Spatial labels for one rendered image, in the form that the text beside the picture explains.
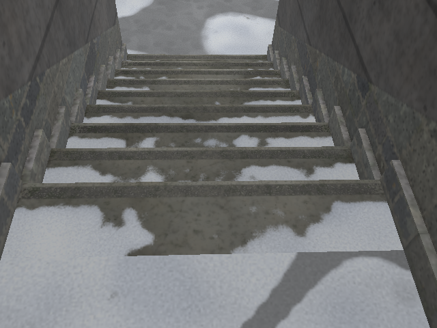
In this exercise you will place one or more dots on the stairs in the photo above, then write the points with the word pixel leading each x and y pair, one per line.
pixel 189 118

